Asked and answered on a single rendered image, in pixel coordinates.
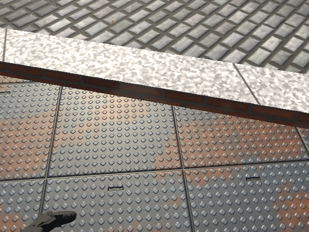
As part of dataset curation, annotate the robot left hand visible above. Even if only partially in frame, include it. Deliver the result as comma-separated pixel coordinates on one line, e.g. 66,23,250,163
20,211,77,232

